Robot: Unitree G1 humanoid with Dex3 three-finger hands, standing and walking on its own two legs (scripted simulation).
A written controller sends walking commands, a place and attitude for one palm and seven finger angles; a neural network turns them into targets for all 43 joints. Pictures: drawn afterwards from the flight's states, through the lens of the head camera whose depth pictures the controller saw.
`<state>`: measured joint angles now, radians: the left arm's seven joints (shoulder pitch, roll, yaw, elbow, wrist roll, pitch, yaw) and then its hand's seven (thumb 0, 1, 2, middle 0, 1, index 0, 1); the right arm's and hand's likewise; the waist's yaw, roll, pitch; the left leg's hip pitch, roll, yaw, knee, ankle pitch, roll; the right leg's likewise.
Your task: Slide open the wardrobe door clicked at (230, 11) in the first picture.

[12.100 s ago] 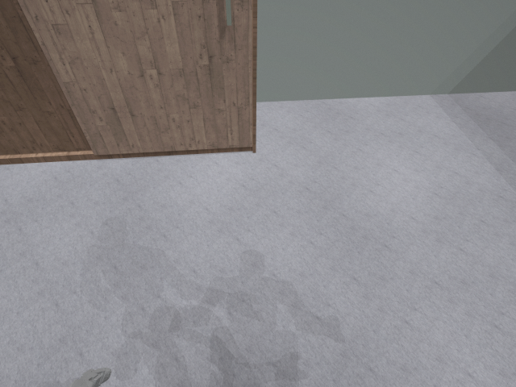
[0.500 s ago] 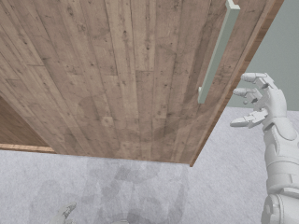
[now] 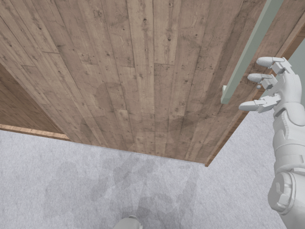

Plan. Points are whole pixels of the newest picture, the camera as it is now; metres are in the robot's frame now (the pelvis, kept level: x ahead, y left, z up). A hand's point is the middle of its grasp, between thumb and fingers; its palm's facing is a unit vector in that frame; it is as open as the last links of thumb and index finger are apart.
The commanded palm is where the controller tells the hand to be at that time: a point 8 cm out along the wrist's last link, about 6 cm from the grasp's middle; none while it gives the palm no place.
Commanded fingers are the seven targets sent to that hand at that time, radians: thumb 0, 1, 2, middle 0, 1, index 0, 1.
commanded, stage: move the hooked fingers beside the handle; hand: right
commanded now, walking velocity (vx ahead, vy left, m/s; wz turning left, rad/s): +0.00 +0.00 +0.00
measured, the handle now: (242, 57) +0.52 -0.13 +0.16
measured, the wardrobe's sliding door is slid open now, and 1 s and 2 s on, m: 0.00 0.00 0.00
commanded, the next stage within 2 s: feel for the door with the fingertips in 0.66 s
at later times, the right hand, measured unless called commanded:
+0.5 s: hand (258, 92) +0.47 -0.18 +0.10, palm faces -0.01 +1.00 +0.02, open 14.0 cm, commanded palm +0.44 -0.24 +0.12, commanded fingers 0.00 0.50 -0.30 0.30 1.20 0.30 1.20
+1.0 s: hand (252, 94) +0.45 -0.16 +0.11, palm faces -0.03 +1.00 +0.02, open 14.0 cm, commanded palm +0.42 -0.21 +0.12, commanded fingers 0.00 0.50 -0.30 0.30 1.20 0.30 1.20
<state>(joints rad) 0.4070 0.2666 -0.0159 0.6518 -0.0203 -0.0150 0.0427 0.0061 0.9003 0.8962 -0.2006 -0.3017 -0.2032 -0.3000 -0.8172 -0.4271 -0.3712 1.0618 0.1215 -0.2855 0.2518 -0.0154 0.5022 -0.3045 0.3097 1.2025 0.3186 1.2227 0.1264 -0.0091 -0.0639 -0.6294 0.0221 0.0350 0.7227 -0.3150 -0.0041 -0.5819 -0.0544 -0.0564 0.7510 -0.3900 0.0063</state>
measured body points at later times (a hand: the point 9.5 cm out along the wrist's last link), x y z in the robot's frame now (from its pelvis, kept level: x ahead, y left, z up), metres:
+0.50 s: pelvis +0.00 +0.00 +0.00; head +0.07 -0.01 +0.44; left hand +0.06 +0.27 -0.11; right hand +0.46 -0.24 +0.11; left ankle +0.02 +0.12 -0.71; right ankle -0.02 -0.12 -0.71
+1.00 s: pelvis +0.00 +0.00 +0.00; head +0.05 -0.01 +0.45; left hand +0.05 +0.26 -0.11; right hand +0.44 -0.22 +0.11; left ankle +0.02 +0.12 -0.71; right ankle -0.02 -0.12 -0.71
